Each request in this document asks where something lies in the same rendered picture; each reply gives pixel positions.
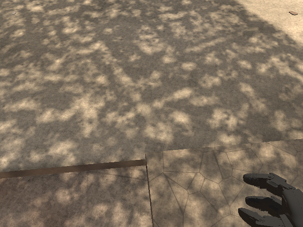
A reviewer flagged robot right hand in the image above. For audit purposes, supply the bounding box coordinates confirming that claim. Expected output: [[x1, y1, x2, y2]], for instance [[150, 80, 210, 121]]
[[238, 172, 303, 227]]

